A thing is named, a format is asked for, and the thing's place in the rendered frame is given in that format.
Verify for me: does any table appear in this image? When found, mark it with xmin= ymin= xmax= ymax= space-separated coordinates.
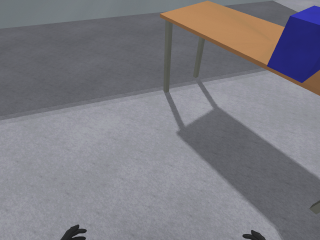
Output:
xmin=160 ymin=1 xmax=320 ymax=214

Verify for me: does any robot left hand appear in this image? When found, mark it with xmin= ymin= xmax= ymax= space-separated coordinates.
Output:
xmin=61 ymin=224 xmax=87 ymax=240

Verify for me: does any carton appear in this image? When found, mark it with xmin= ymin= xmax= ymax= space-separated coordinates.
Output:
xmin=267 ymin=5 xmax=320 ymax=83

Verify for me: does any robot right hand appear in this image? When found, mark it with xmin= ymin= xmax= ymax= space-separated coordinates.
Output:
xmin=242 ymin=230 xmax=266 ymax=240

